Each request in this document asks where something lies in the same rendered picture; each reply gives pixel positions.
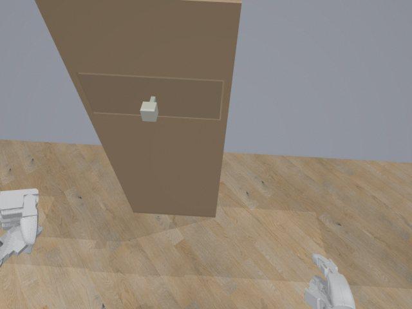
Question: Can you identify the drawer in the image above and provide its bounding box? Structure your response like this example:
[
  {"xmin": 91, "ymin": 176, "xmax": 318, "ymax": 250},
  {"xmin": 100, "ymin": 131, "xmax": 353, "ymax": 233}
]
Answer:
[{"xmin": 78, "ymin": 72, "xmax": 223, "ymax": 119}]

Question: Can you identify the left robot hand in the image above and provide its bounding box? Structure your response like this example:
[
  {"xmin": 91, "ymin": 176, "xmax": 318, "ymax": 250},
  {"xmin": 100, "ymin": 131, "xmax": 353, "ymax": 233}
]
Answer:
[{"xmin": 0, "ymin": 189, "xmax": 42, "ymax": 268}]

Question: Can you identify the cabinet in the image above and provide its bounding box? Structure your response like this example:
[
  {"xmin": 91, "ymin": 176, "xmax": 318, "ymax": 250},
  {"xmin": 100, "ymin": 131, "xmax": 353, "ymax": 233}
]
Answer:
[{"xmin": 35, "ymin": 0, "xmax": 241, "ymax": 218}]

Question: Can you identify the right robot hand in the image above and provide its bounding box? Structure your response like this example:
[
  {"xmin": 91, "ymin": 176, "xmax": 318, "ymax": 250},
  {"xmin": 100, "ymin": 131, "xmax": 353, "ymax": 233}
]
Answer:
[{"xmin": 304, "ymin": 253, "xmax": 356, "ymax": 309}]

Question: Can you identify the handle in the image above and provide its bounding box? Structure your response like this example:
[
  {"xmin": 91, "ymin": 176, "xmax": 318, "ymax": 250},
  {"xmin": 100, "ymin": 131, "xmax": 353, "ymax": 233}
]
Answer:
[{"xmin": 140, "ymin": 97, "xmax": 158, "ymax": 122}]

